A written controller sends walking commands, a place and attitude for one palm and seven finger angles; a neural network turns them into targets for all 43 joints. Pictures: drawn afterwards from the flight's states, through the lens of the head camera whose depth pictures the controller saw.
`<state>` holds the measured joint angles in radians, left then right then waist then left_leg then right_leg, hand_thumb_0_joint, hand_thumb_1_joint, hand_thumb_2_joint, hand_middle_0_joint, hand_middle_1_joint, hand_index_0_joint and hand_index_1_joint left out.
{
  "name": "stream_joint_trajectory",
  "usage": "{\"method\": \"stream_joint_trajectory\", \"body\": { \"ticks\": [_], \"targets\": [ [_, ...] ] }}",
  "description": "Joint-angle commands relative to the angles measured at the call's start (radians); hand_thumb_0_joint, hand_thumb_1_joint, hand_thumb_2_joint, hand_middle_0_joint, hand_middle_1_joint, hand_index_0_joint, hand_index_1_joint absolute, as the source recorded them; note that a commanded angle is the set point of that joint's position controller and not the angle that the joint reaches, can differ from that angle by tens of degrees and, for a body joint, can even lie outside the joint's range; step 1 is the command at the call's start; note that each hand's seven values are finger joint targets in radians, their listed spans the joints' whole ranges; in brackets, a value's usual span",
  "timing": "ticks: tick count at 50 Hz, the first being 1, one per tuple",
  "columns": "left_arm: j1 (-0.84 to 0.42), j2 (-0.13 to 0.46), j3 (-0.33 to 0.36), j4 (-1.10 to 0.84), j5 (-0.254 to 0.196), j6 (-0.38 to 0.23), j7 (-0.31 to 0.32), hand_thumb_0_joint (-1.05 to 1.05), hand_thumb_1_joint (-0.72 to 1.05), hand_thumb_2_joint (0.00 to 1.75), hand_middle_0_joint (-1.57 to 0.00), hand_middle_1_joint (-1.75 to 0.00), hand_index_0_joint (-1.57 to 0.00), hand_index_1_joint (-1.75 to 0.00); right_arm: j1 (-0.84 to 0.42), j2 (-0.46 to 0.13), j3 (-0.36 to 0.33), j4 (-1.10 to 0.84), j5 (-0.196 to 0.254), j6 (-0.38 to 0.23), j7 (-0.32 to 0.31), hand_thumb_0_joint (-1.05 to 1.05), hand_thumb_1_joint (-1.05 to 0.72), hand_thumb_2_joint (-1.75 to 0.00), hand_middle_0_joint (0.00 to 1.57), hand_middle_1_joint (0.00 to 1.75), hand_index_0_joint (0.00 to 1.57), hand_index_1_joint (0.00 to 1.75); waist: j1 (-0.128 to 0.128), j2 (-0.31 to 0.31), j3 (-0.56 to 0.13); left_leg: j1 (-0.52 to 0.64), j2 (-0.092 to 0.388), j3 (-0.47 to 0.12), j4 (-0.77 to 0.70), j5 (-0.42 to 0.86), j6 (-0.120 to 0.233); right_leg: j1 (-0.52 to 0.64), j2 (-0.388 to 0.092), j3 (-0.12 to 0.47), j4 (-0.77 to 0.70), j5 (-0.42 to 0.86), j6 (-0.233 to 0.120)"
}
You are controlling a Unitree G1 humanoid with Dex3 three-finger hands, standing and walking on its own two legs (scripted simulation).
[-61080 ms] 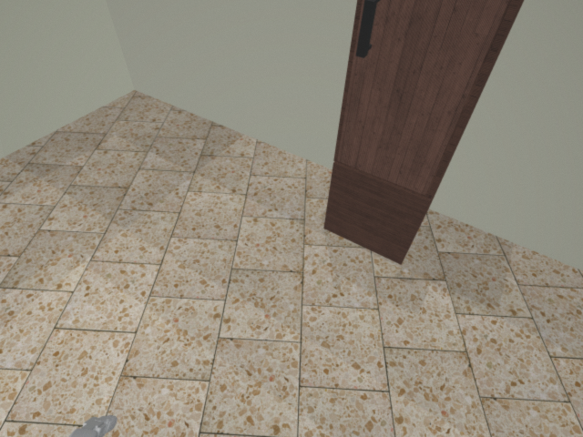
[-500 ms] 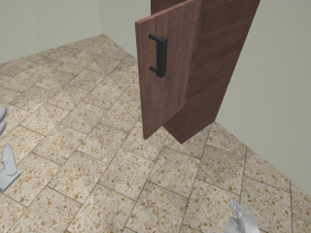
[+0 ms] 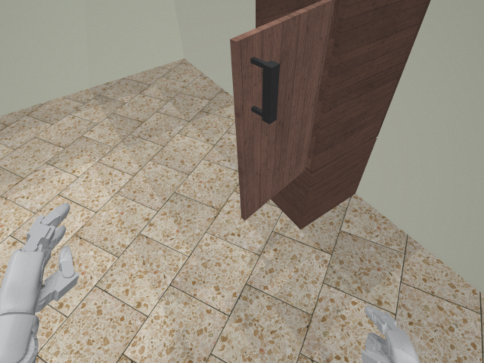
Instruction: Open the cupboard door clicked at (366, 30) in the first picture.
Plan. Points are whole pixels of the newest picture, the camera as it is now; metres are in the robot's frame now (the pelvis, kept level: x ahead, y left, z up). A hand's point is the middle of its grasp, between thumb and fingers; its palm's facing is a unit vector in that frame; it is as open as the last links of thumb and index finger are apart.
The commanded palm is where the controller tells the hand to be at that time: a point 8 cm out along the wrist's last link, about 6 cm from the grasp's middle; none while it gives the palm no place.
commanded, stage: let the arm hang, fingers relaxed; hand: left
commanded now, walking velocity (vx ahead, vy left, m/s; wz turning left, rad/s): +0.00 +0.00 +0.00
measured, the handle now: (262, 90) +0.63 +0.00 +0.14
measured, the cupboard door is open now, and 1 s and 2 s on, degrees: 100 100 100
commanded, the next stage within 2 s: look to check the result in 1.02 s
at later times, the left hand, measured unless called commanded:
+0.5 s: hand out of the picture -0.06 +0.17 -0.17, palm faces +0.06 -0.97 -0.23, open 7.3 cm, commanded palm none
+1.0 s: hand out of the picture +0.00 +0.14 -0.17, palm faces +0.07 -0.98 -0.18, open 7.3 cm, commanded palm none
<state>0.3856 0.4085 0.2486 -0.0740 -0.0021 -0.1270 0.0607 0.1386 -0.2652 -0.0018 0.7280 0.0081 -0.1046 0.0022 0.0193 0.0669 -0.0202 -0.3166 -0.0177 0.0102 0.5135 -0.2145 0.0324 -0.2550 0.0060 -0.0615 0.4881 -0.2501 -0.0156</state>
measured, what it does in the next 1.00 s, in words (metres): stands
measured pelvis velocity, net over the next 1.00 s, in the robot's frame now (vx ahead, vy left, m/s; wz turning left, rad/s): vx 0.00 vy -0.02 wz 0.01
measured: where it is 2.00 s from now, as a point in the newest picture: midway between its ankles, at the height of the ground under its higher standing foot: outside the picture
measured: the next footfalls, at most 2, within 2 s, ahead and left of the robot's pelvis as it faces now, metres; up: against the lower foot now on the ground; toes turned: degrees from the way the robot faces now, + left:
none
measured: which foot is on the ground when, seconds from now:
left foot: down 0.00-1.00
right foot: down 0.00-1.00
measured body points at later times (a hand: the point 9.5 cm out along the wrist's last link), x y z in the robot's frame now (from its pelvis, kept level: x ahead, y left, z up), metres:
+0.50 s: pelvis -0.02 -0.02 +0.00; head +0.00 -0.02 +0.45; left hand -0.06 +0.22 -0.15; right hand -0.05 -0.24 -0.16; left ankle +0.03 +0.10 -0.74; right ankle +0.00 -0.11 -0.74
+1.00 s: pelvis +0.00 -0.02 +0.00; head +0.01 -0.03 +0.45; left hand -0.01 +0.19 -0.16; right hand -0.02 -0.22 -0.16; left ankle +0.03 +0.10 -0.74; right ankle +0.00 -0.11 -0.74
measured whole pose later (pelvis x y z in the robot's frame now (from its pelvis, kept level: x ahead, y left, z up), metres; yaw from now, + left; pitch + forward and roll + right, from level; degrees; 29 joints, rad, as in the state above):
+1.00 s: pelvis +0.00 -0.02 +0.00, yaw +1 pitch -1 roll +0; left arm 0.29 0.11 0.02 1.13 0.00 0.00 0.03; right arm 0.31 -0.12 0.00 1.13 -0.02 0.02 -0.04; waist -0.01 0.01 0.03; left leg -0.23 -0.01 -0.01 0.44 -0.19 0.01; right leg -0.18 0.02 -0.08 0.44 -0.25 -0.04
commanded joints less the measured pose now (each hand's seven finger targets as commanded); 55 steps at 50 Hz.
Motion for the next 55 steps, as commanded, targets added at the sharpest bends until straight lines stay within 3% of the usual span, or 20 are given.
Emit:
{"method": "stream_joint_trajectory", "body": {
  "ticks": [1, 3, 5, 7, 10, 11, 15, 21, 29, 36, 45, 48, 55],
  "targets": [
    [-0.034, -0.003, -0.141, 0.376, 0.037, 0.105, -0.063, 0.0, 0.9, 0.9, -0.2, -0.3, -0.2, -0.3, -0.005, -0.179, -0.052, -0.008, -0.023, 0.029, 0.007, 0.0, -0.9, -0.9, 0.2, 0.3, 0.2, 0.3, -0.021, -0.105, -0.033, -0.072, 0.16, -0.177, -0.099, 0.097, 0.051, 0.017, -0.062, 0.076, 0.044, -0.019, -0.026],
    [-0.078, 0.005, -0.153, 0.491, 0.039, 0.105, -0.062, 0.0, 0.9, 0.9, -0.2, -0.3, -0.2, -0.3, -0.005, -0.165, -0.043, 0.014, -0.028, 0.047, 0.005, 0.0, -0.9, -0.9, 0.2, 0.3, 0.2, 0.3, -0.022, -0.248, -0.052, -0.037, 0.116, -0.156, -0.059, 0.063, 0.038, 0.025, -0.102, 0.121, -0.028, -0.001, -0.041],
    [-0.136, -0.003, -0.173, 0.611, 0.034, 0.111, -0.054, 0.0, 0.9, 0.9, -0.2, -0.3, -0.2, -0.3, 0.026, -0.138, -0.036, 0.051, -0.031, 0.069, 0.002, 0.0, -0.9, -0.9, 0.2, 0.3, 0.2, 0.3, -0.04, -0.309, -0.06, 0.05, 0.069, -0.109, 0.003, 0.08, 0.018, -0.023, -0.15, 0.166, -0.083, 0.013, -0.069],
    [-0.164, -0.031, -0.199, 0.708, 0.025, 0.124, -0.047, 0.0, 0.9, 0.9, -0.2, -0.3, -0.2, -0.3, 0.053, -0.097, -0.021, 0.093, -0.035, 0.09, 0.0, 0.0, -0.9, -0.9, 0.2, 0.3, 0.2, 0.3, -0.052, -0.191, -0.039, 0.097, 0.059, -0.092, 0.0, 0.081, 0.004, -0.062, -0.159, 0.164, -0.097, -0.023, -0.075],
    [-0.135, -0.054, -0.216, 0.848, 0.016, 0.126, -0.043, 0.0, 0.9, 0.9, -0.2, -0.3, -0.2, -0.3, 0.055, -0.073, -0.008, 0.153, -0.037, 0.102, -0.005, 0.0, -0.9, -0.9, 0.2, 0.3, 0.2, 0.3, -0.035, 0.051, 0.008, 0.05, 0.088, -0.129, -0.106, 0.022, 0.006, -0.018, -0.109, 0.144, -0.094, -0.084, -0.048],
    [-0.111, -0.049, -0.215, 0.887, 0.016, 0.126, -0.04, 0.0, 0.9, 0.9, -0.2, -0.3, -0.2, -0.3, 0.06, -0.073, -0.007, 0.165, -0.035, 0.105, -0.008, 0.0, -0.9, -0.9, 0.2, 0.3, 0.2, 0.3, -0.023, 0.077, 0.013, 0.022, 0.093, -0.142, -0.123, 0.006, 0.008, 0.024, -0.1, 0.131, -0.096, -0.069, -0.043],
    [-0.057, -0.087, -0.208, 1.021, 0.008, 0.123, -0.037, 0.0, 0.9, 0.9, -0.2, -0.3, -0.2, -0.3, 0.116, -0.034, -0.006, 0.232, -0.034, 0.114, -0.021, 0.0, -0.9, -0.9, 0.2, 0.3, 0.2, 0.3, -0.018, 0.162, 0.002, -0.013, 0.091, -0.136, -0.152, -0.083, 0.0, 0.096, -0.102, 0.118, -0.118, -0.063, -0.051],
    [-0.047, -0.125, -0.216, 1.125, 0.008, 0.123, -0.034, 0.0, 0.9, 0.9, -0.2, -0.3, -0.2, -0.3, 0.225, -0.009, -0.015, 0.302, -0.031, 0.126, -0.029, 0.0, -0.9, -0.9, 0.2, 0.3, 0.2, 0.3, -0.034, -0.04, 0.095, 0.019, 0.089, -0.123, -0.145, -0.114, 0.002, -0.005, -0.107, 0.119, -0.191, -0.18, -0.056],
    [-0.02, -0.161, -0.217, 1.181, 0.008, 0.123, -0.026, 0.0, 0.9, 0.9, -0.2, -0.3, -0.2, -0.3, 0.277, 0.04, -0.01, 0.358, -0.033, 0.125, -0.032, 0.0, -0.9, -0.9, 0.2, 0.3, 0.2, 0.3, -0.036, -0.115, 0.133, 0.038, 0.08, -0.096, -0.137, -0.077, 0.003, -0.047, -0.111, 0.128, -0.201, -0.203, -0.052],
    [-0.002, -0.184, -0.217, 1.189, 0.008, 0.119, -0.02, 0.0, 0.9, 0.9, -0.2, -0.3, -0.2, -0.3, 0.262, 0.059, -0.006, 0.374, -0.031, 0.116, -0.036, 0.0, -0.9, -0.9, 0.2, 0.3, 0.2, 0.3, -0.023, -0.058, 0.141, 0.026, 0.093, -0.103, -0.163, -0.032, 0.005, -0.01, -0.098, 0.111, -0.166, -0.105, -0.044],
    [-0.019, -0.196, -0.214, 1.191, 0.007, 0.114, -0.02, 0.0, 0.9, 0.9, -0.2, -0.3, -0.2, -0.3, 0.251, 0.077, -0.005, 0.384, -0.032, 0.11, -0.04, 0.0, -0.9, -0.9, 0.2, 0.3, 0.2, 0.3, -0.026, -0.025, 0.138, 0.036, 0.089, -0.1, -0.17, 0.003, 0.001, 0.019, -0.101, 0.109, -0.163, -0.044, -0.043],
    [-0.013, -0.194, -0.213, 1.192, 0.007, 0.111, -0.021, 0.0, 0.9, 0.9, -0.2, -0.3, -0.2, -0.3, 0.245, 0.078, -0.006, 0.383, -0.03, 0.108, -0.041, 0.0, -0.9, -0.9, 0.2, 0.3, 0.2, 0.3, -0.026, -0.048, 0.118, 0.053, 0.088, -0.092, -0.159, 0.045, -0.002, 0.042, -0.108, 0.106, -0.167, -0.015, -0.042],
    [-0.019, -0.196, -0.214, 1.198, 0.005, 0.109, -0.021, 0.0, 0.9, 0.9, -0.2, -0.3, -0.2, -0.3, 0.233, 0.062, -0.006, 0.387, -0.028, 0.105, -0.045, 0.0, -0.9, -0.9, 0.2, 0.3, 0.2, 0.3, -0.027, -0.036, 0.093, 0.092, 0.096, -0.095, -0.157, 0.096, -0.003, 0.063, -0.108, 0.099, -0.165, 0.035, -0.039]
  ]
}}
